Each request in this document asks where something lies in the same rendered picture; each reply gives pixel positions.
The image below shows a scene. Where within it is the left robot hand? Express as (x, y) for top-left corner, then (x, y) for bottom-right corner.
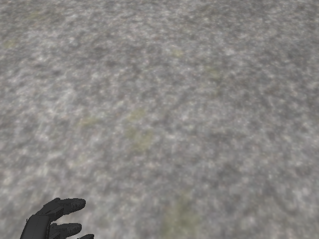
(20, 197), (95, 239)

